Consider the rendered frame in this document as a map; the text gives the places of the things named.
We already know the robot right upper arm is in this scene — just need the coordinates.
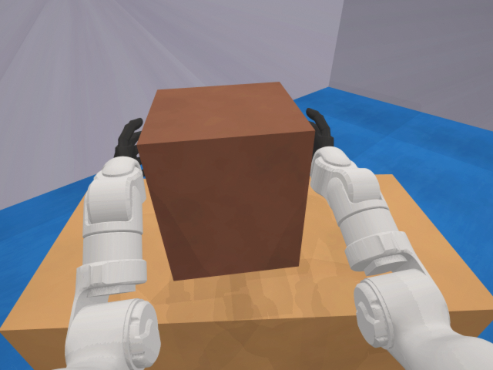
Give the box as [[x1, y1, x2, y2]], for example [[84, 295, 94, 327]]
[[354, 269, 493, 370]]

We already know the carton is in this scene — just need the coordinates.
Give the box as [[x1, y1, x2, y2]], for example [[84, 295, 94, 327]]
[[136, 82, 315, 281]]

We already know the pedestal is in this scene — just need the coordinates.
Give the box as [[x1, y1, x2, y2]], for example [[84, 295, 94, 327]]
[[0, 174, 493, 370]]

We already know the robot left forearm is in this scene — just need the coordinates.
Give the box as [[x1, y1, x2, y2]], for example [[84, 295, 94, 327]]
[[65, 156, 147, 365]]

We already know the robot right hand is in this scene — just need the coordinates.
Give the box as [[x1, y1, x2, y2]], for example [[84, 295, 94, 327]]
[[306, 108, 334, 159]]

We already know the robot left hand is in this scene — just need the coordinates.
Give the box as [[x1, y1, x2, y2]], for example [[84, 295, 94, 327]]
[[113, 118, 145, 176]]

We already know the robot left upper arm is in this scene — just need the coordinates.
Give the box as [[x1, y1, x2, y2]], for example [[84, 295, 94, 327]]
[[53, 298, 161, 370]]

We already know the robot right forearm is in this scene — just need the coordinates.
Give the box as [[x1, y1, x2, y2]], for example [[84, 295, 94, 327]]
[[310, 146, 451, 324]]

